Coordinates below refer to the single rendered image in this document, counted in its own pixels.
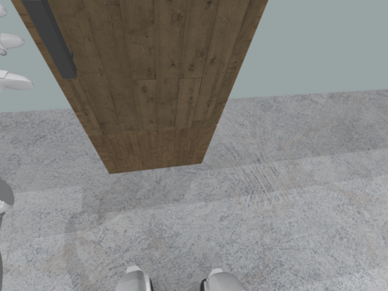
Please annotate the robot left thigh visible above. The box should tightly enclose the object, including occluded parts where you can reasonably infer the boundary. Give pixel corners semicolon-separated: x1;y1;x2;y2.
116;270;152;291

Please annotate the cupboard door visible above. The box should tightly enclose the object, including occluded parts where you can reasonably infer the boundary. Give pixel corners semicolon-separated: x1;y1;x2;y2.
20;0;263;136

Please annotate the left robot upper arm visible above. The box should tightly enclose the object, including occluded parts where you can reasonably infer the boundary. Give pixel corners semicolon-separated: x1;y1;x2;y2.
0;177;15;291

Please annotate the handle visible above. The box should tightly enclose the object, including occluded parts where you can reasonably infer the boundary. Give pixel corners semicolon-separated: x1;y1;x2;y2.
21;0;77;79

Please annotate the robot right shin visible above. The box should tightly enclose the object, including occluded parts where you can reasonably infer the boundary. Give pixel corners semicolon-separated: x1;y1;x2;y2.
208;268;223;278

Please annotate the left robot hand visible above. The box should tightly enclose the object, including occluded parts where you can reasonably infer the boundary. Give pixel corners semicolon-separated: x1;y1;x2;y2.
0;4;34;92

